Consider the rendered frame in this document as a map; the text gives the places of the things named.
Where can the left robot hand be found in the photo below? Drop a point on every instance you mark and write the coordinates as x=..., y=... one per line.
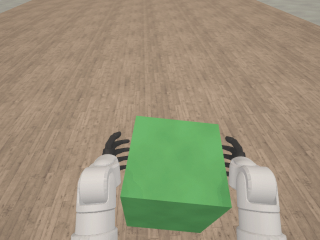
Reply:
x=111, y=144

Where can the left robot forearm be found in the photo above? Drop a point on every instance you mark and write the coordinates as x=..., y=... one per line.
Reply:
x=96, y=200

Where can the carton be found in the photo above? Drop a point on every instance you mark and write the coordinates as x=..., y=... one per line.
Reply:
x=175, y=177

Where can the right robot hand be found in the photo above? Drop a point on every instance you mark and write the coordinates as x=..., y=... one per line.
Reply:
x=236, y=150

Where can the right robot forearm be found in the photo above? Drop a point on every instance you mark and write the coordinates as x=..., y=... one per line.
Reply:
x=257, y=200

